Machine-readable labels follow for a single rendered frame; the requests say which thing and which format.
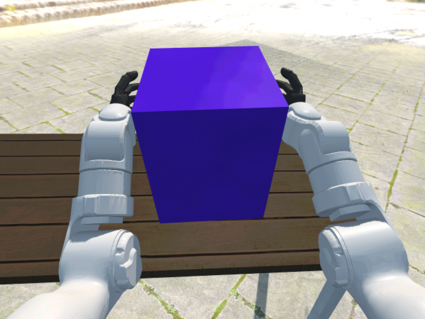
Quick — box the left robot upper arm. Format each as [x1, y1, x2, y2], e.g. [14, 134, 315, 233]
[6, 229, 142, 319]

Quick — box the carton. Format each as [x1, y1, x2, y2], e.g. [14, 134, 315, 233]
[131, 46, 289, 223]

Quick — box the left robot forearm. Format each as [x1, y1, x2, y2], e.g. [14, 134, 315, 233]
[58, 103, 136, 280]

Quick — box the right robot forearm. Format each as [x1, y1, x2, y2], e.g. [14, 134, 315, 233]
[282, 102, 408, 269]

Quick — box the right robot upper arm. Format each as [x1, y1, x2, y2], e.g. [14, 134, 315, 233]
[318, 217, 425, 319]

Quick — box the robot right hand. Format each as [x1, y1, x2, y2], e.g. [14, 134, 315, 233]
[276, 68, 305, 105]

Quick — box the table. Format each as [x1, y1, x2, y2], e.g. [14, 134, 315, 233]
[0, 134, 357, 319]

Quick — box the robot left hand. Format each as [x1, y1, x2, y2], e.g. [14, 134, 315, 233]
[110, 70, 139, 109]

